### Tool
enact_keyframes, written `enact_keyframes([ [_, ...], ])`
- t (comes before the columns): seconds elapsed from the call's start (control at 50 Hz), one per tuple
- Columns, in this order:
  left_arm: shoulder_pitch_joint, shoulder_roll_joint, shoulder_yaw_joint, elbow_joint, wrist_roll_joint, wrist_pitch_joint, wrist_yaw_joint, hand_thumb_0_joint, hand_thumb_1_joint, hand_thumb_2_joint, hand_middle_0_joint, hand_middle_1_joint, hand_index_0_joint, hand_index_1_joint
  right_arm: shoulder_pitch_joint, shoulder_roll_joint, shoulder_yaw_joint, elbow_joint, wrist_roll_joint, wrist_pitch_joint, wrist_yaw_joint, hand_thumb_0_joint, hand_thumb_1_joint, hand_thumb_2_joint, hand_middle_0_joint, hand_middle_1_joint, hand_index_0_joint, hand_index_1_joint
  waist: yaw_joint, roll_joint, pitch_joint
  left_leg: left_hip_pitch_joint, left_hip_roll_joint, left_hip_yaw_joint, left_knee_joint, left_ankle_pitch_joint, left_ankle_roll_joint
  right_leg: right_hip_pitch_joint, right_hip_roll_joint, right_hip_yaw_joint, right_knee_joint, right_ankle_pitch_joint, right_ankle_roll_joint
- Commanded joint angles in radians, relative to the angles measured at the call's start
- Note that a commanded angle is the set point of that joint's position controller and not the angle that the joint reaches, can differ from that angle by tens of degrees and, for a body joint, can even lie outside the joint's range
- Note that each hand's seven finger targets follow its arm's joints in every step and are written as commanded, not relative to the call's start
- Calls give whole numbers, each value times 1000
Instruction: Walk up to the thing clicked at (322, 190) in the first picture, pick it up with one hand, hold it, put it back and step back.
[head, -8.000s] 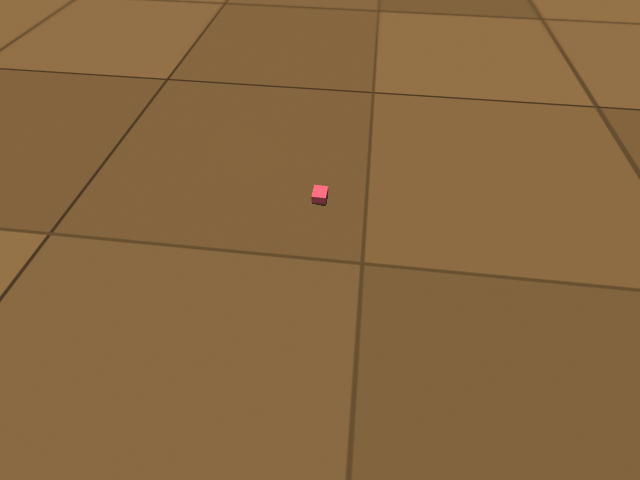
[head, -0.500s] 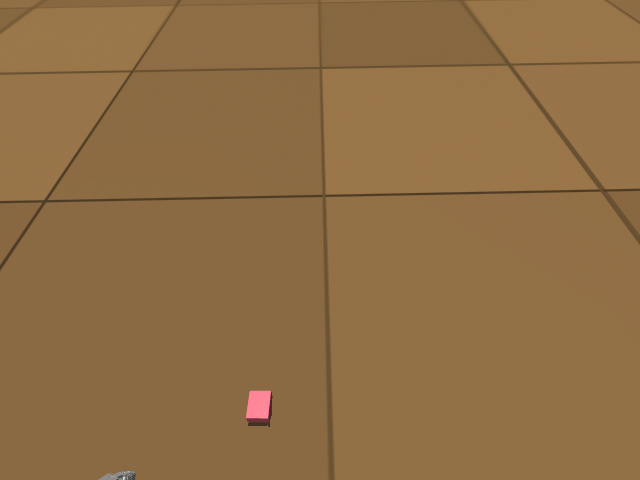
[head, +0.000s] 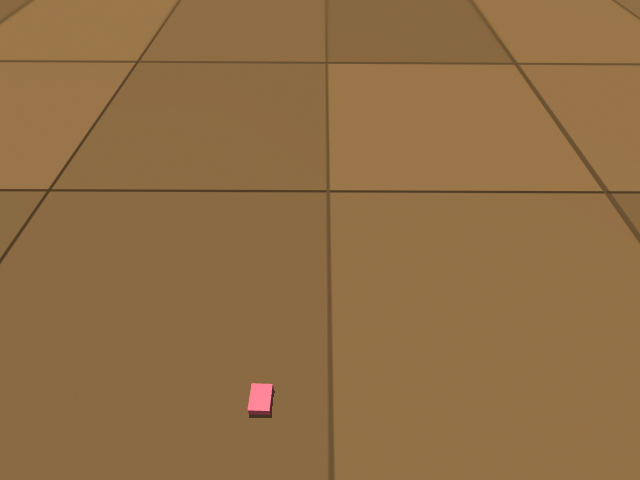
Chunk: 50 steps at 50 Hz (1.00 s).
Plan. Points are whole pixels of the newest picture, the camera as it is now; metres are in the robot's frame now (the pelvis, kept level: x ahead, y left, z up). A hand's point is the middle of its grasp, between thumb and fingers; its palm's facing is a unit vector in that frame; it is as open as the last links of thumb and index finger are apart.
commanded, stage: stand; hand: left
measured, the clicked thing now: (261, 398) +0.47 +0.20 -0.76
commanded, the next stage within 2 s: none
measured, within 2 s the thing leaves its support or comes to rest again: neither
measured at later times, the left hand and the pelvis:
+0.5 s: hand out of the picture +0.10 +0.26 -0.16, palm faces -0.02 -0.94 -0.34, open 7.4 cm; pelvis +0.02 +0.00 +0.00, yaw +0 degrees
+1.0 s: hand out of the picture +0.09 +0.26 -0.16, palm faces -0.02 -0.94 -0.34, open 7.4 cm; pelvis +0.02 +0.00 +0.00, yaw +0 degrees
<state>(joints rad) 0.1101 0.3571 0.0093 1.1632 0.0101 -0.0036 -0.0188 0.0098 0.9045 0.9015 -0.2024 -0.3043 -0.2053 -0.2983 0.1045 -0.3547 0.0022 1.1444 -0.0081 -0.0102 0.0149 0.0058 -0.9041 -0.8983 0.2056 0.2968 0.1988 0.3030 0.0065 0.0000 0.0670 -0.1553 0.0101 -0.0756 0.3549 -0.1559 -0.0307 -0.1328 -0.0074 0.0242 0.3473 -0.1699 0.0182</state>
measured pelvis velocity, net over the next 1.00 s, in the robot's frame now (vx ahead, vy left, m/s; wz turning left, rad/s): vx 0.02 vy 0.00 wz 0.00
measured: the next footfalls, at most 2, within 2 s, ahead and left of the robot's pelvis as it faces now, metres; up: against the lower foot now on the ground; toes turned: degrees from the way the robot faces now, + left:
none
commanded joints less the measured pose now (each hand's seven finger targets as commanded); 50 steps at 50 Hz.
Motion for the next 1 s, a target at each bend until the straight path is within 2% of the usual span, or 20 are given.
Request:
enact_keyframes([
  [0.0, -56, 218, 33, -64, -4, -26, 17, 0, 900, 900, -200, -300, -200, -300, -37, -227, -42, -60, -1, -18, -16, 0, -900, -900, 200, 300, 200, 300, -9, 25, -66, -35, 100, -81, -88, -61, 45, 7, -101, 79, -62, -39, -37],
  [0.02, -44, 216, 33, -61, -3, -26, 17, 0, 900, 900, -200, -300, -200, -300, -54, -232, -44, -64, 0, -18, -16, 0, -900, -900, 200, 300, 200, 300, -2, 23, -71, -21, 100, -83, -80, -50, 49, 3, -104, 80, -63, -25, -37],
  [0.04, -46, 220, 33, -63, -3, -27, 17, 0, 900, 900, -200, -300, -200, -300, -42, -225, -41, -65, -1, -17, -15, 0, -900, -900, 200, 300, 200, 300, -9, 14, -73, -33, 98, -83, -86, -44, 47, 12, -103, 76, -60, -19, -35],
  [0.06, -37, 218, 32, -62, -4, -28, 18, 0, 900, 900, -200, -300, -200, -300, -50, -224, -41, -66, 2, -17, -14, 0, -900, -900, 200, 300, 200, 300, -2, 10, -63, -14, 95, -80, -82, -47, 47, -12, -101, 78, -66, -45, -35],
  [0.1, -44, 224, 33, -67, -1, -27, 18, 0, 900, 900, -200, -300, -200, -300, -43, -219, -41, -67, 1, -15, -14, 0, -900, -900, 200, 300, 200, 300, -7, -12, -68, -4, 94, -77, -70, -48, 47, -27, -104, 82, -70, -68, -37],
  [0.18, -44, 221, 31, -76, -3, -32, 20, 0, 900, 900, -200, -300, -200, -300, -39, -224, -40, -67, 0, -18, -15, 0, -900, -900, 200, 300, 200, 300, -11, -1, -100, 9, 98, -68, -48, 64, 47, 9, -114, 83, -60, 53, -35],
  [0.32, -35, 220, 32, -76, -7, -29, 23, 0, 900, 900, -200, -300, -200, -300, -48, -225, -39, -68, 4, -20, -20, 0, -900, -900, 200, 300, 200, 300, -4, 10, -125, 38, 102, -61, -33, 175, 44, 47, -113, 69, -41, 152, -34],
  [0.4, -43, 217, 32, -78, -6, -27, 24, 0, 900, 900, -200, -300, -200, -300, -48, -224, -37, -67, 4, -16, -21, 0, -900, -900, 200, 300, 200, 300, -3, 6, -103, 20, 100, -63, -42, 144, 42, 43, -111, 64, -47, 118, -32],
  [0.46, -42, 220, 34, -78, -6, -27, 25, 0, 900, 900, -200, -300, -200, -300, -46, -226, -38, -68, 4, -16, -21, 0, -900, -900, 200, 300, 200, 300, -5, 14, -105, 24, 102, -60, -41, 154, 44, 53, -115, 68, -50, 138, -33],
  [0.54, -53, 223, 36, -78, -5, -24, 25, 0, 900, 900, -200, -300, -200, -300, -47, -217, -34, -72, 3, -14, -21, 0, -900, -900, 200, 300, 200, 300, -6, 6, -82, 5, 99, -63, -59, 101, 41, 42, -109, 66, -55, 74, -32],
  [0.58, -53, 220, 36, -81, -4, -24, 23, 0, 900, 900, -200, -300, -200, -300, -43, -221, -34, -73, 3, -16, -20, 0, -900, -900, 200, 300, 200, 300, -6, 10, -91, 4, 99, -61, -60, 117, 43, 57, -113, 67, -54, 105, -33],
  [0.64, -51, 218, 35, -82, -4, -25, 24, 0, 900, 900, -200, -300, -200, -300, -49, -221, -36, -77, 4, -16, -20, 0, -900, -900, 200, 300, 200, 300, -5, 11, -87, 15, 98, -63, -62, 96, 41, 35, -109, 66, -60, 64, -32],
  [0.7, -48, 218, 35, -84, -4, -27, 23, 0, 900, 900, -200, -300, -200, -300, -56, -225, -37, -79, 5, -17, -20, 0, -900, -900, 200, 300, 200, 300, -4, 14, -106, 40, 103, -61, -46, 139, 43, 41, -113, 67, -58, 110, -34],
  [0.8, -51, 223, 37, -86, -5, -26, 25, 0, 900, 900, -200, -300, -200, -300, -46, -223, -37, -77, 3, -16, -21, 0, -900, -900, 200, 300, 200, 300, -7, 7, -108, 30, 100, -57, -49, 145, 42, 58, -113, 66, -53, 128, -34],
  [0.86, -42, 214, 36, -82, -5, -23, 24, 0, 900, 900, -200, -300, -200, -300, -45, -226, -35, -74, 3, -15, -22, 0, -900, -900, 200, 300, 200, 300, -3, 27, -86, 13, 98, -58, -64, 87, 45, 42, -109, 67, -61, 78, -32],
  [0.9, -32, 214, 35, -80, -3, -23, 24, 0, 900, 900, -200, -300, -200, -300, -49, -227, -36, -77, 4, -14, -21, 0, -900, -900, 200, 300, 200, 300, -1, 16, -84, 19, 98, -60, -62, 88, 46, 38, -110, 65, -64, 76, -33],
  [0.98, -34, 221, 37, -83, -4, -24, 25, 0, 900, 900, -200, -300, -200, -300, -43, -223, -36, -78, 4, -17, -22, 0, -900, -900, 200, 300, 200, 300, -1, 5, -104, 43, 103, -61, -54, 143, 44, 47, -112, 64, -50, 110, -35],
])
